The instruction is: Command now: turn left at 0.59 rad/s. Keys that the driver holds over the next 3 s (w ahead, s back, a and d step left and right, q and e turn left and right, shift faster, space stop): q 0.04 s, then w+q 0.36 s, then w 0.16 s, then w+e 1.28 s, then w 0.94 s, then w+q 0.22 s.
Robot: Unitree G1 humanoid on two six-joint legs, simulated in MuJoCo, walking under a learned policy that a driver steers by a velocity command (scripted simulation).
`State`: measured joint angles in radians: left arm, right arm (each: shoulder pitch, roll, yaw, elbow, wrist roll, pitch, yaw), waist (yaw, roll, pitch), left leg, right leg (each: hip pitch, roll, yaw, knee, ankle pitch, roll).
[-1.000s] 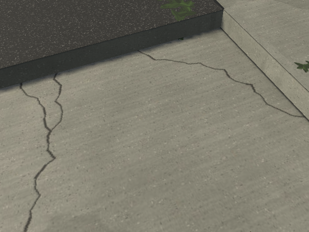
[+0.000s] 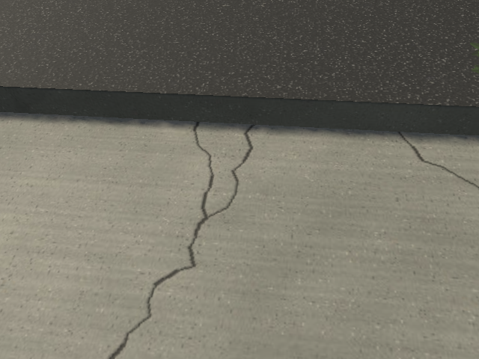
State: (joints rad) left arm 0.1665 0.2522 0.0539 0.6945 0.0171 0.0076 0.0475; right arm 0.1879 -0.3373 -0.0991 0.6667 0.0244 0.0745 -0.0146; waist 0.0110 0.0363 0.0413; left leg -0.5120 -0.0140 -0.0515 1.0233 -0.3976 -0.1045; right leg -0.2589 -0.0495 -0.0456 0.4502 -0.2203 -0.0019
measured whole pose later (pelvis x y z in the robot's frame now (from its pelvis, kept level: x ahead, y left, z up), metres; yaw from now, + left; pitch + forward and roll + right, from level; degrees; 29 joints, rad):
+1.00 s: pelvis +0.37 +0.11 +0.00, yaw +10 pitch +2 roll -1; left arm 0.39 0.28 0.06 0.80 -0.03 -0.05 0.00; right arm 0.06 -0.27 -0.03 0.63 0.00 -0.10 0.01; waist 0.11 0.03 0.04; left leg -0.58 0.04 -0.10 0.57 -0.02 -0.06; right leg -0.09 0.09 0.14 0.33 -0.27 -0.05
